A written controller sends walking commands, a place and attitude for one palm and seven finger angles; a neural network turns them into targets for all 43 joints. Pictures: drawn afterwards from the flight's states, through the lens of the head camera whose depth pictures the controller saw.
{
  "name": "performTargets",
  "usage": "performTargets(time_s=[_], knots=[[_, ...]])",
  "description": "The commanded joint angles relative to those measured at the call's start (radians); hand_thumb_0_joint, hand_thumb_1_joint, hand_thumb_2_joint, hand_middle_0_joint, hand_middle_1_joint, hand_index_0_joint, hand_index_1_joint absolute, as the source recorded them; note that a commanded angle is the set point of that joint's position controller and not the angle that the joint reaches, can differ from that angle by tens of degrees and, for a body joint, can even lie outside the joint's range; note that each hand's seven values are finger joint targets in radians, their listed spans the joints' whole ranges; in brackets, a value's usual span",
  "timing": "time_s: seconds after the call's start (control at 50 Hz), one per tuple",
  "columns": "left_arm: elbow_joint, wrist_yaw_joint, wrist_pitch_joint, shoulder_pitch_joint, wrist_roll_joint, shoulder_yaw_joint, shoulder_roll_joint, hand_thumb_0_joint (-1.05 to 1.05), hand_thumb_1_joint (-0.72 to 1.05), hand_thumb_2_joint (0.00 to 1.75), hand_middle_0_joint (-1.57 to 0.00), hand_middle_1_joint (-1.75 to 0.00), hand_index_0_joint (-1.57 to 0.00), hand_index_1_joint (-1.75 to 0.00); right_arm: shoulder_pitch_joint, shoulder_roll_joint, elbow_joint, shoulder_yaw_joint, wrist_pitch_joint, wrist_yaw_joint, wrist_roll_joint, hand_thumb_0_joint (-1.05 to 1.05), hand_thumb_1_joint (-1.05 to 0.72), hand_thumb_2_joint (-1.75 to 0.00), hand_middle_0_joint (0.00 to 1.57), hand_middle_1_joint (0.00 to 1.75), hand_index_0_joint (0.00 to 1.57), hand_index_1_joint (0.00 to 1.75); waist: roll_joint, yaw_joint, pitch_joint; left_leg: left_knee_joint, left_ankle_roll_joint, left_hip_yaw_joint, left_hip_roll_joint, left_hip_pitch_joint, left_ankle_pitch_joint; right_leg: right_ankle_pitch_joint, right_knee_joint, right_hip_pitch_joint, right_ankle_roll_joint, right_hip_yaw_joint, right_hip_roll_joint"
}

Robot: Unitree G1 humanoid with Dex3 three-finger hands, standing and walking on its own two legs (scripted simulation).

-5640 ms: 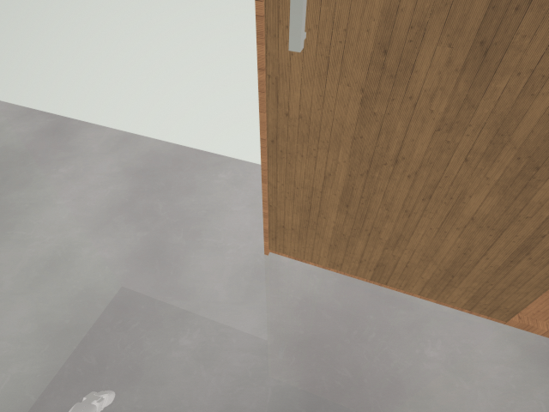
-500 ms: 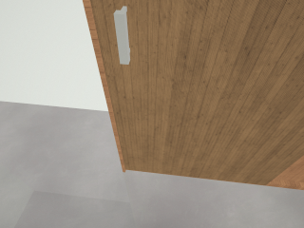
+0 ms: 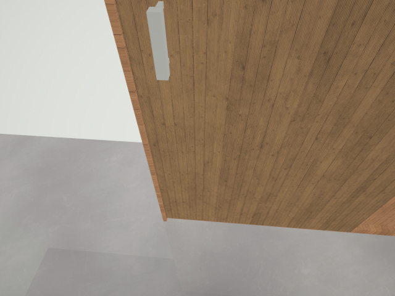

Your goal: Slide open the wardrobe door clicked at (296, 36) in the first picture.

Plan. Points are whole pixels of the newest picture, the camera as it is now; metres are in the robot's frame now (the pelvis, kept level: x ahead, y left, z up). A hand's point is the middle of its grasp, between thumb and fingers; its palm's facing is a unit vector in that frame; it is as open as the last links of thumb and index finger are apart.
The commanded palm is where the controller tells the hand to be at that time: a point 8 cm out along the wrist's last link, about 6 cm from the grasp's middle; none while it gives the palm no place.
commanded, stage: look again from close up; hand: left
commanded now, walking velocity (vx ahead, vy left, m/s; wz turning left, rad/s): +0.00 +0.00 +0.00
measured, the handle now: (161, 41) +0.56 +0.11 +0.24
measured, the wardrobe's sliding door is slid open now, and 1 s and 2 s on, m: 0.00 0.00 0.00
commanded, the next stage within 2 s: shuffle to correct the standing spot in 0.66 s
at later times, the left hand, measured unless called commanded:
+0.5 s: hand out of the picture +0.01 +0.21 -0.17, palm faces -0.01 -0.98 -0.21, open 7.3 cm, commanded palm none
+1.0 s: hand out of the picture +0.02 +0.18 -0.18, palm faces +0.00 -0.98 -0.19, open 7.3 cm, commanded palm none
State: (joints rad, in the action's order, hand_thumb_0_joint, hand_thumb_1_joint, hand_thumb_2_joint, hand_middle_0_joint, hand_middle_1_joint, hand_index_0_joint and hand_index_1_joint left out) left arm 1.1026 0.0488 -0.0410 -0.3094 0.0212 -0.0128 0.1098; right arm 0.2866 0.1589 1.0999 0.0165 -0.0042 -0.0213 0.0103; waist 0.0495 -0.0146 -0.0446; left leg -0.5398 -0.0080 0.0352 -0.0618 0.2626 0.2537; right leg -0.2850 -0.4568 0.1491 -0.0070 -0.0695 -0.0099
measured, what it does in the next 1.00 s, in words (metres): stands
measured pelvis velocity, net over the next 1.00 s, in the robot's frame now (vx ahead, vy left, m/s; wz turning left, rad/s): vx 0.03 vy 0.01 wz -0.02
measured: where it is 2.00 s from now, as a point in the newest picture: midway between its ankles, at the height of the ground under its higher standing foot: outside the picture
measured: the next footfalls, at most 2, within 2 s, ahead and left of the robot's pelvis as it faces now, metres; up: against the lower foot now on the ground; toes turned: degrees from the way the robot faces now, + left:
right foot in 1.54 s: +0.20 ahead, -0.14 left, +0.00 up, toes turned -6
left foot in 1.94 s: +0.08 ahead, +0.09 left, +0.00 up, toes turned +1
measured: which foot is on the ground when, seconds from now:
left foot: down 0.00-1.00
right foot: down 0.00-1.00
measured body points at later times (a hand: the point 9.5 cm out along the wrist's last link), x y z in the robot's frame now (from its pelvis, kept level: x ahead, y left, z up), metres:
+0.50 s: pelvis +0.00 +0.03 +0.00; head +0.01 +0.03 +0.45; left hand +0.01 +0.26 -0.16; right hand +0.01 -0.20 -0.16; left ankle +0.02 +0.12 -0.74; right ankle -0.03 -0.12 -0.74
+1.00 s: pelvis +0.03 +0.01 -0.01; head +0.03 +0.01 +0.44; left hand +0.02 +0.24 -0.16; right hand +0.04 -0.22 -0.16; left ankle +0.02 +0.12 -0.74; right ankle -0.03 -0.12 -0.74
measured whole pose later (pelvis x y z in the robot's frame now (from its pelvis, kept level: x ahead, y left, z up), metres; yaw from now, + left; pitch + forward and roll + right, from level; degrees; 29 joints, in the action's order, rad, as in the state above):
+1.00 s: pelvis +0.03 +0.01 -0.01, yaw -1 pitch +0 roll +1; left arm 1.09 0.01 -0.01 -0.32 0.03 0.00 0.18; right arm 0.27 0.17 1.09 0.01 -0.01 -0.01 0.02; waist -0.01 0.01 0.00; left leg -0.55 0.01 0.08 -0.02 0.24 0.32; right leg -0.38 -0.56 0.17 0.01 -0.03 0.04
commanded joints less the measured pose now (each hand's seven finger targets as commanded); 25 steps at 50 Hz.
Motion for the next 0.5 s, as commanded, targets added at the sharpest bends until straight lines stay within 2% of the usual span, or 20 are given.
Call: performTargets(time_s=[0.0, 0.02, 0.04, 0.1, 0.12, 0.22, 0.24, 0.3, 0.34, 0.44, 0.48], knots=[[-0.059, 0.005, -0.010, -0.035, -0.010, 0.028, 0.128, 0.00, 0.90, 0.90, -0.20, -0.30, -0.20, -0.30, 0.082, 0.068, -0.063, -0.004, -0.031, 0.001, 0.008, 0.00, -0.90, -0.90, 0.20, 0.30, 0.20, 0.30, -0.025, -0.007, 0.056, 0.059, 0.036, -0.068, -0.043, -0.027, -0.163, 0.125, 0.018, 0.053, -0.045, 0.084, 0.102], [-0.056, 0.003, -0.001, -0.037, -0.008, 0.025, 0.121, 0.00, 0.90, 0.90, -0.20, -0.30, -0.20, -0.30, 0.066, 0.073, -0.070, -0.004, -0.030, 0.000, 0.007, 0.00, -0.90, -0.90, 0.20, 0.30, 0.20, 0.30, -0.005, 0.001, 0.022, 0.081, 0.040, -0.079, -0.042, -0.007, -0.137, 0.066, 0.019, 0.069, -0.042, 0.086, 0.095], [-0.053, 0.000, 0.001, -0.036, -0.006, 0.024, 0.126, 0.00, 0.90, 0.90, -0.20, -0.30, -0.20, -0.30, 0.060, 0.070, -0.074, -0.007, -0.032, -0.001, 0.007, 0.00, -0.90, -0.90, 0.20, 0.30, 0.20, 0.30, 0.000, 0.007, 0.002, 0.093, 0.046, -0.086, -0.043, 0.010, -0.147, 0.066, 0.016, 0.065, -0.039, 0.082, 0.092], [-0.056, -0.004, 0.016, -0.039, -0.005, 0.022, 0.128, 0.00, 0.90, 0.90, -0.20, -0.30, -0.20, -0.30, 0.052, 0.091, -0.087, -0.006, -0.027, -0.002, 0.007, 0.00, -0.90, -0.90, 0.20, 0.30, 0.20, 0.30, -0.056, 0.014, -0.060, 0.138, 0.051, -0.100, -0.043, 0.046, -0.037, -0.035, 0.024, 0.100, -0.030, 0.080, 0.084], [-0.060, -0.005, 0.020, -0.035, -0.004, 0.022, 0.129, 0.00, 0.90, 0.90, -0.20, -0.30, -0.20, -0.30, 0.051, 0.096, -0.085, -0.005, -0.026, -0.001, 0.007, 0.00, -0.90, -0.90, 0.20, 0.30, 0.20, 0.30, -0.052, 0.013, -0.080, 0.157, 0.053, -0.106, -0.043, 0.061, 0.000, -0.054, 0.024, 0.110, -0.028, 0.079, 0.081], [-0.069, -0.009, 0.026, -0.036, -0.003, 0.024, 0.147, 0.00, 0.90, 0.90, -0.20, -0.30, -0.20, -0.30, 0.046, 0.116, -0.084, -0.002, -0.029, -0.001, 0.007, 0.00, -0.90, -0.90, 0.20, 0.30, 0.20, 0.30, -0.043, 0.020, -0.072, 0.205, 0.060, -0.125, -0.049, 0.059, 0.052, -0.042, 0.014, 0.098, -0.021, 0.071, 0.083], [-0.068, -0.010, 0.025, -0.038, -0.002, 0.024, 0.148, 0.00, 0.90, 0.90, -0.20, -0.30, -0.20, -0.30, 0.043, 0.114, -0.083, -0.002, -0.029, -0.001, 0.007, 0.00, -0.90, -0.90, 0.20, 0.30, 0.20, 0.30, -0.038, 0.026, -0.063, 0.204, 0.063, -0.123, -0.049, 0.060, 0.035, -0.020, 0.015, 0.081, -0.020, 0.066, 0.086], [-0.071, -0.011, 0.024, -0.038, -0.003, 0.026, 0.160, 0.00, 0.90, 0.90, -0.20, -0.30, -0.20, -0.30, 0.039, 0.125, -0.083, 0.001, -0.032, -0.001, 0.006, 0.00, -0.90, -0.90, 0.20, 0.30, 0.20, 0.30, -0.046, 0.023, -0.028, 0.203, 0.063, -0.119, -0.049, 0.028, 0.017, -0.007, 0.017, 0.079, -0.020, 0.075, 0.091], [-0.069, -0.012, 0.023, -0.038, -0.002, 0.027, 0.163, 0.00, 0.90, 0.90, -0.20, -0.30, -0.20, -0.30, 0.034, 0.126, -0.078, 0.002, -0.035, -0.002, 0.005, 0.00, -0.90, -0.90, 0.20, 0.30, 0.20, 0.30, -0.025, 0.025, -0.008, 0.199, 0.065, -0.114, -0.052, 0.009, -0.028, 0.024, 0.019, 0.066, -0.018, 0.070, 0.096], [-0.062, -0.014, 0.021, -0.036, -0.001, 0.026, 0.175, 0.00, 0.90, 0.90, -0.20, -0.30, -0.20, -0.30, 0.020, 0.130, -0.069, 0.004, -0.035, -0.003, 0.003, 0.00, -0.90, -0.90, 0.20, 0.30, 0.20, 0.30, -0.049, 0.023, -0.009, 0.177, 0.061, -0.090, -0.048, -0.019, -0.074, 0.056, 0.040, 0.074, -0.016, 0.084, 0.104], [-0.057, -0.014, 0.020, -0.036, -0.002, 0.027, 0.180, 0.00, 0.90, 0.90, -0.20, -0.30, -0.20, -0.30, 0.012, 0.136, -0.064, 0.003, -0.036, -0.003, 0.002, 0.00, -0.90, -0.90, 0.20, 0.30, 0.20, 0.30, -0.041, 0.021, 0.005, 0.171, 0.059, -0.082, -0.046, -0.037, -0.101, 0.069, 0.039, 0.076, -0.017, 0.092, 0.108]])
